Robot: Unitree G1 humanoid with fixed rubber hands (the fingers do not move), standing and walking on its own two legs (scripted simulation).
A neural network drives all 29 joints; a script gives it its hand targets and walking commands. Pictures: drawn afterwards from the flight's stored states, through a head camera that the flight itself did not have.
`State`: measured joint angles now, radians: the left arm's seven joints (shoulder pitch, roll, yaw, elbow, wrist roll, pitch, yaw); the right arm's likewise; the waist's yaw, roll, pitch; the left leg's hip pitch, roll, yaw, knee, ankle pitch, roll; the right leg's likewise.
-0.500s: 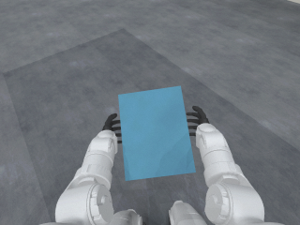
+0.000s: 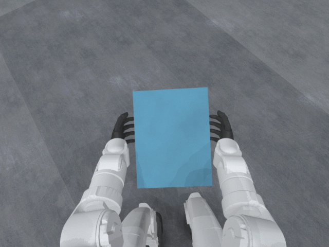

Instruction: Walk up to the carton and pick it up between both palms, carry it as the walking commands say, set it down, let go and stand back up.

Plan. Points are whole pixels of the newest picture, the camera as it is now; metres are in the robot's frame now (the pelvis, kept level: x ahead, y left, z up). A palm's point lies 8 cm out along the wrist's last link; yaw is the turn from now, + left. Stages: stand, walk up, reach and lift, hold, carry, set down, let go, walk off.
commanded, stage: set down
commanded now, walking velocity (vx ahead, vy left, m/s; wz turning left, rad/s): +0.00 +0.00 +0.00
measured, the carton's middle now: (172, 134) +0.42 -0.02 -0.18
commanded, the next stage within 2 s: none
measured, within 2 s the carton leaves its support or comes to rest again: neither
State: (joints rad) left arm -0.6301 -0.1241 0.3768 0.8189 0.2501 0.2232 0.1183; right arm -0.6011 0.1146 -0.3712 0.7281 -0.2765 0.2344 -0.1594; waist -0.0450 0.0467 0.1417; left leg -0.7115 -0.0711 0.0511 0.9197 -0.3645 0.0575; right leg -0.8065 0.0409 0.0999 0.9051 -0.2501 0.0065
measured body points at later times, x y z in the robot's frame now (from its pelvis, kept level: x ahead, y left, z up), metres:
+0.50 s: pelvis +0.03 +0.01 -0.06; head +0.21 -0.01 +0.35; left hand +0.40 +0.11 -0.16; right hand +0.38 -0.16 -0.16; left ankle +0.06 +0.09 -0.68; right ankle +0.12 -0.11 -0.68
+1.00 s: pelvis -0.03 -0.01 -0.15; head +0.20 -0.03 +0.23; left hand +0.42 +0.10 -0.23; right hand +0.40 -0.17 -0.25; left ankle +0.05 +0.09 -0.68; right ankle +0.11 -0.11 -0.68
